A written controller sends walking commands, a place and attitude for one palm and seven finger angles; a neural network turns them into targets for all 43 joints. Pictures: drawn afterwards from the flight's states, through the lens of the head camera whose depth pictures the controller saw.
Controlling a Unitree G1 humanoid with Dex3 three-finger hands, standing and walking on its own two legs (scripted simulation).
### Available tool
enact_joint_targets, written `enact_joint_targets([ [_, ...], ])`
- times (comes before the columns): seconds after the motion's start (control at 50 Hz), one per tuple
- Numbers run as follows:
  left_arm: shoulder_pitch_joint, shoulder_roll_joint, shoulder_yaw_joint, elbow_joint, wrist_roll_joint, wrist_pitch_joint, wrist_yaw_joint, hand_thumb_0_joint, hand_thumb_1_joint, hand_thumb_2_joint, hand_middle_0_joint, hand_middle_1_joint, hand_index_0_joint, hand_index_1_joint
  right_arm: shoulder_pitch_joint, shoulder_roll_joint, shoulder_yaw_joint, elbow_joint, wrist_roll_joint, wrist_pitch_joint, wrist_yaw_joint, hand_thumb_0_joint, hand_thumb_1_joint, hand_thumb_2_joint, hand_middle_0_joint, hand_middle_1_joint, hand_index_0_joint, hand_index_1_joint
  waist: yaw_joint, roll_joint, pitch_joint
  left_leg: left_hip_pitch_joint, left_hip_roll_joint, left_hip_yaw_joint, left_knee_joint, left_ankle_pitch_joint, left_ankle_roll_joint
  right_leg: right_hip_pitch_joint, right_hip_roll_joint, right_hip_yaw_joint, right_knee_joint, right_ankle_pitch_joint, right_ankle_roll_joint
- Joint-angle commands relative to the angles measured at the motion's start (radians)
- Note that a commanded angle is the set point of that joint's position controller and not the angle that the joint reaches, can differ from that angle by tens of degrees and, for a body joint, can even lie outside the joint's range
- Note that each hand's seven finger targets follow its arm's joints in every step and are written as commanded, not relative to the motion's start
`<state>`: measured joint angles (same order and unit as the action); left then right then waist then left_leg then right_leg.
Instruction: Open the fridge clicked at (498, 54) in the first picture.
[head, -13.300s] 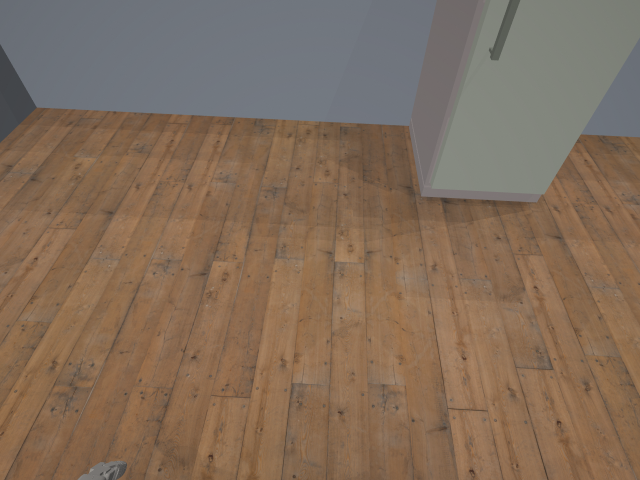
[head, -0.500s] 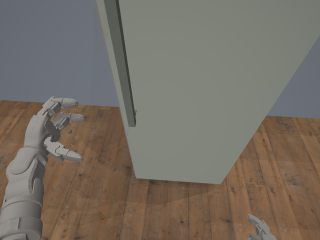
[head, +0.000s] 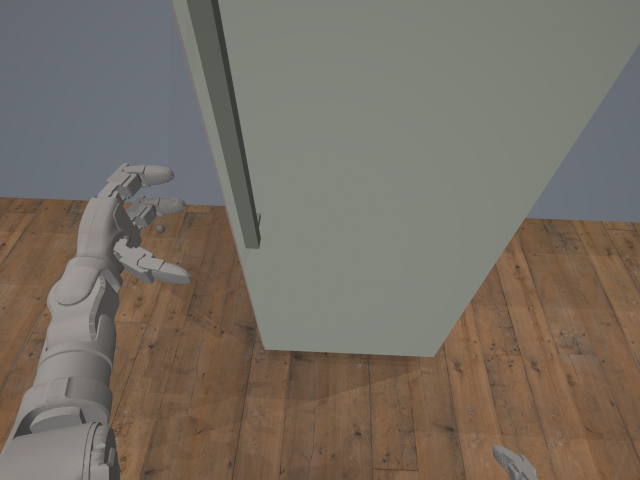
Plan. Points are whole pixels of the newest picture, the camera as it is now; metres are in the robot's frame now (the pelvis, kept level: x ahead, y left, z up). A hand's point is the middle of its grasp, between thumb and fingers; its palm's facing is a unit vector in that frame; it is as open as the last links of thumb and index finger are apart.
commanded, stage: move the hooked fingers beside the handle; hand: left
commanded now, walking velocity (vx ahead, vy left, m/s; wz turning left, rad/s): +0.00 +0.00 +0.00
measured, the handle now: (233, 122) +0.50 +0.13 +0.18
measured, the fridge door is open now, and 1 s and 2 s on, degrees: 0 0 0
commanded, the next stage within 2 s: feel for the door with the fingertips in 1.26 s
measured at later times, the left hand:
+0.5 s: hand (193, 193) +0.46 +0.19 +0.09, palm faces -0.01 -1.00 +0.01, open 14.0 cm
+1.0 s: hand (191, 202) +0.44 +0.19 +0.09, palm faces -0.01 -1.00 +0.01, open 14.0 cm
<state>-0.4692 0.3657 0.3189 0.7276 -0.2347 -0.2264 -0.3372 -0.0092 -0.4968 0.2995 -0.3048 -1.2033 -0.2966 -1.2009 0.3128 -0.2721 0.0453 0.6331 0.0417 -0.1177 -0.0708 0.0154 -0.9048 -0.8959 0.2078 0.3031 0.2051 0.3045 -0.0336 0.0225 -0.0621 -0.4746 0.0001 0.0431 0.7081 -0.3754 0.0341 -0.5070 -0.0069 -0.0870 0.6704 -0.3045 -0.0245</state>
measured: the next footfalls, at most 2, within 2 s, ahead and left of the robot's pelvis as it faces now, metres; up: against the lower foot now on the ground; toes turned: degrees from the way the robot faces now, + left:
none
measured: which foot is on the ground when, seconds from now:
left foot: down 0.00-1.00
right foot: down 0.00-1.00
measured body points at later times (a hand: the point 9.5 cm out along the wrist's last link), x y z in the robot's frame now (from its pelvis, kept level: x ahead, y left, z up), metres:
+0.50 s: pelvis +0.00 +0.00 -0.01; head +0.08 +0.00 +0.44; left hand +0.46 +0.24 +0.09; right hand +0.04 -0.27 -0.12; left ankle -0.01 +0.09 -0.72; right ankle +0.02 -0.11 -0.72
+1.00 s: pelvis +0.01 +0.00 -0.01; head +0.07 +0.00 +0.44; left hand +0.44 +0.24 +0.09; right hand +0.08 -0.26 -0.12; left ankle -0.01 +0.09 -0.72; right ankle +0.02 -0.11 -0.72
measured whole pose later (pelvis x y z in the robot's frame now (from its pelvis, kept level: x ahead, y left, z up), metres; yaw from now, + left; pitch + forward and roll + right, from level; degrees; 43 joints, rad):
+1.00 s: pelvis +0.01 +0.00 -0.01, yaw -1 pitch +12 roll -1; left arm -0.63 0.36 0.32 0.91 -0.19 -0.31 -0.27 -0.01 -0.50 0.30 -0.30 -1.20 -0.30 -1.20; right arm 0.35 -0.26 0.03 0.62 0.03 -0.01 -0.03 0.01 -0.91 -0.90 0.21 0.30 0.20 0.30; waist -0.07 0.02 -0.10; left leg -0.56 0.01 0.06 0.76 -0.41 0.04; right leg -0.59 0.01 -0.07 0.71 -0.32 -0.02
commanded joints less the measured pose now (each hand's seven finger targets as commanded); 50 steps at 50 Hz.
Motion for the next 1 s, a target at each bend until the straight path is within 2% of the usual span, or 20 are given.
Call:
enact_joint_targets([
  [0.0, -0.408, 0.277, 0.071, -0.151, -0.003, -0.084, 0.006, 0.0, -0.5, 0.3, -0.3, -1.2, -0.3, -1.2, 0.031, -0.15, -0.057, -0.112, 0.002, -0.02, -0.007, 0.0, -0.9, -0.9, 0.2, 0.3, 0.2, 0.3, -0.014, 0.007, -0.292, 0.046, 0.001, -0.054, -0.09, 0.264, -0.01, 0.197, 0.004, 0.072, -0.044, 0.273, -0.003],
  [0.1, -0.524, 0.282, 0.055, -0.114, 0.007, -0.118, 0.008, 0.0, -0.5, 0.3, -0.3, -1.2, -0.3, -1.2, 0.056, -0.151, -0.06, -0.099, 0.001, -0.006, -0.006, 0.0, -0.9, -0.9, 0.2, 0.3, 0.2, 0.3, -0.03, 0.035, -0.327, 0.064, 0.003, -0.06, -0.073, 0.284, -0.011, 0.171, 0.009, 0.072, -0.03, 0.281, -0.005],
  [0.12, -0.544, 0.235, 0.014, -0.097, 0.007, -0.118, 0.006, 0.0, -0.5, 0.3, -0.3, -1.2, -0.3, -1.2, 0.06, -0.147, -0.06, -0.096, 0.002, -0.004, -0.004, 0.0, -0.9, -0.9, 0.2, 0.3, 0.2, 0.3, -0.042, 0.048, -0.335, 0.073, 0.002, -0.057, -0.069, 0.279, -0.011, 0.154, 0.01, 0.07, -0.03, 0.277, -0.003],
  [0.2, -0.578, 0.293, 0.062, 0.024, 0.016, -0.121, 0.017, 0.0, -0.5, 0.3, -0.3, -1.2, -0.3, -1.2, 0.091, -0.161, -0.061, -0.076, -0.003, 0.012, -0.001, 0.0, -0.9, -0.9, 0.2, 0.3, 0.2, 0.3, -0.043, -0.011, -0.321, 0.015, 0.002, -0.06, -0.06, 0.252, -0.008, 0.149, 0.011, 0.073, -0.022, 0.262, -0.001],
  [0.26, -0.621, 0.275, 0.041, 0.014, 0.031, -0.138, 0.025, 0.0, -0.5, 0.3, -0.3, -1.2, -0.3, -1.2, 0.104, -0.157, -0.065, -0.078, -0.006, 0.021, 0.005, 0.0, -0.9, -0.9, 0.2, 0.3, 0.2, 0.3, -0.046, 0.049, -0.364, 0.048, 0.003, -0.064, -0.049, 0.298, -0.013, 0.126, 0.012, 0.067, -0.006, 0.286, -0.004],
  [0.32, -0.625, 0.306, 0.072, 0.071, 0.033, -0.143, 0.033, 0.0, -0.5, 0.3, -0.3, -1.2, -0.3, -1.2, 0.125, -0.161, -0.067, -0.074, -0.009, 0.037, 0.012, 0.0, -0.9, -0.9, 0.2, 0.3, 0.2, 0.3, -0.051, -0.012, -0.366, 0.01, 0.006, -0.058, -0.039, 0.304, -0.009, 0.143, 0.017, 0.071, 0.0, 0.31, 0.002],
  [0.36, -0.667, 0.305, 0.063, 0.067, 0.042, -0.152, 0.037, 0.0, -0.5, 0.3, -0.3, -1.2, -0.3, -1.2, 0.131, -0.16, -0.067, -0.075, -0.009, 0.044, 0.014, 0.0, -0.9, -0.9, 0.2, 0.3, 0.2, 0.3, -0.055, 0.039, -0.372, 0.014, 0.005, -0.055, -0.034, 0.317, -0.01, 0.128, 0.017, 0.073, 0.009, 0.319, -0.001],
  [0.42, -0.668, 0.297, 0.062, 0.06, 0.049, -0.162, 0.041, 0.0, -0.5, 0.3, -0.3, -1.2, -0.3, -1.2, 0.149, -0.158, -0.072, -0.078, -0.014, 0.057, 0.022, 0.0, -0.9, -0.9, 0.2, 0.3, 0.2, 0.3, -0.054, 0.056, -0.425, 0.046, 0.009, -0.058, -0.018, 0.373, -0.012, 0.123, 0.023, 0.072, 0.019, 0.347, 0.001],
  [0.44, -0.684, 0.291, 0.058, 0.074, 0.049, -0.163, 0.044, 0.0, -0.5, 0.3, -0.3, -1.2, -0.3, -1.2, 0.155, -0.158, -0.072, -0.072, -0.014, 0.06, 0.022, 0.0, -0.9, -0.9, 0.2, 0.3, 0.2, 0.3, -0.063, 0.044, -0.404, 0.043, 0.011, -0.059, -0.017, 0.369, -0.013, 0.108, 0.025, 0.068, 0.018, 0.343, 0.0],
  [0.52, -0.589, 0.308, 0.089, 0.059, 0.047, -0.161, 0.049, 0.0, -0.5, 0.3, -0.3, -1.2, -0.3, -1.2, 0.16, -0.161, -0.077, -0.092, -0.015, 0.075, 0.03, 0.0, -0.9, -0.9, 0.2, 0.3, 0.2, 0.3, -0.033, 0.031, -0.434, 0.033, 0.012, -0.054, -0.019, 0.402, -0.012, 0.142, 0.028, 0.067, 0.026, 0.367, -0.001],
  [0.56, -0.592, 0.29, 0.075, 0.046, 0.049, -0.157, 0.053, 0.0, -0.5, 0.3, -0.3, -1.2, -0.3, -1.2, 0.156, -0.156, -0.077, -0.094, -0.013, 0.081, 0.032, 0.0, -0.9, -0.9, 0.2, 0.3, 0.2, 0.3, -0.041, 0.037, -0.395, 0.028, 0.014, -0.053, -0.022, 0.385, -0.013, 0.121, 0.028, 0.064, 0.02, 0.353, -0.001],
  [0.62, -0.576, 0.27, 0.06, -0.024, 0.044, -0.16, 0.06, 0.0, -0.5, 0.3, -0.3, -1.2, -0.3, -1.2, 0.154, -0.153, -0.08, -0.106, -0.011, 0.086, 0.034, 0.0, -0.9, -0.9, 0.2, 0.3, 0.2, 0.3, -0.039, 0.056, -0.43, 0.07, 0.017, -0.054, -0.021, 0.44, -0.014, 0.123, 0.031, 0.064, 0.02, 0.376, 0.001],
  [0.66, -0.585, 0.241, 0.044, -0.014, 0.04, -0.155, 0.069, 0.0, -0.5, 0.3, -0.3, -1.2, -0.3, -1.2, 0.151, -0.149, -0.081, -0.1, -0.01, 0.087, 0.034, 0.0, -0.9, -0.9, 0.2, 0.3, 0.2, 0.3, -0.05, 0.031, -0.393, 0.063, 0.018, -0.054, -0.022, 0.406, -0.014, 0.104, 0.033, 0.061, 0.012, 0.352, 0.002],
  [0.7, -0.606, 0.285, 0.076, -0.026, 0.043, -0.158, 0.077, 0.0, -0.5, 0.3, -0.3, -1.2, -0.3, -1.2, 0.154, -0.155, -0.08, -0.095, -0.011, 0.088, 0.03, 0.0, -0.9, -0.9, 0.2, 0.3, 0.2, 0.3, -0.048, 0.021, -0.404, 0.053, 0.015, -0.052, -0.024, 0.386, -0.01, 0.126, 0.034, 0.066, 0.013, 0.357, 0.002],
  [0.74, -0.618, 0.277, 0.063, -0.029, 0.049, -0.161, 0.08, 0.0, -0.5, 0.3, -0.3, -1.2, -0.3, -1.2, 0.141, -0.149, -0.076, -0.097, -0.01, 0.086, 0.027, 0.0, -0.9, -0.9, 0.2, 0.3, 0.2, 0.3, -0.052, 0.034, -0.389, 0.036, 0.01, -0.048, -0.03, 0.343, -0.01, 0.134, 0.03, 0.071, 0.008, 0.339, 0.002],
  [0.78, -0.609, 0.281, 0.061, -0.049, 0.052, -0.17, 0.08, 0.0, -0.5, 0.3, -0.3, -1.2, -0.3, -1.2, 0.14, -0.148, -0.075, -0.1, -0.011, 0.085, 0.026, 0.0, -0.9, -0.9, 0.2, 0.3, 0.2, 0.3, -0.043, 0.068, -0.403, 0.059, 0.011, -0.051, -0.026, 0.386, -0.01, 0.142, 0.029, 0.069, 0.015, 0.36, -0.005],
  [0.82, -0.585, 0.238, 0.033, -0.074, 0.048, -0.172, 0.076, 0.0, -0.5, 0.3, -0.3, -1.2, -0.3, -1.2, 0.136, -0.142, -0.077, -0.101, -0.009, 0.081, 0.029, 0.0, -0.9, -0.9, 0.2, 0.3, 0.2, 0.3, -0.041, 0.086, -0.434, 0.11, 0.016, -0.058, -0.023, 0.444, -0.019, 0.127, 0.031, 0.064, 0.017, 0.374, -0.003],
  [0.86, -0.561, 0.204, 0.018, -0.044, 0.035, -0.159, 0.073, 0.0, -0.5, 0.3, -0.3, -1.2, -0.3, -1.2, 0.129, -0.141, -0.078, -0.094, -0.007, 0.079, 0.031, 0.0, -0.9, -0.9, 0.2, 0.3, 0.2, 0.3, -0.05, 0.042, -0.394, 0.101, 0.019, -0.057, -0.024, 0.432, -0.018, 0.111, 0.033, 0.059, 0.007, 0.369, 0.0],
  [0.9, -0.523, 0.223, 0.038, -0.01, 0.03, -0.144, 0.067, 0.0, -0.5, 0.3, -0.3, -1.2, -0.3, -1.2, 0.127, -0.147, -0.075, -0.098, -0.007, 0.082, 0.031, 0.0, -0.9, -0.9, 0.2, 0.3, 0.2, 0.3, -0.04, 0.0, -0.365, 0.057, 0.015, -0.053, -0.031, 0.409, -0.014, 0.137, 0.031, 0.059, 0.005, 0.377, -0.001],
  [0.98, -0.542, 0.23, 0.03, 0.006, 0.037, -0.131, 0.066, 0.0, -0.5, 0.3, -0.3, -1.2, -0.3, -1.2, 0.107, -0.15, -0.069, -0.111, -0.003, 0.086, 0.027, 0.0, -0.9, -0.9, 0.2, 0.3, 0.2, 0.3, -0.047, -0.011, -0.3, 0.0, 0.008, -0.046, -0.04, 0.3, -0.008, 0.124, 0.023, 0.061, 0.0, 0.318, -0.004],
])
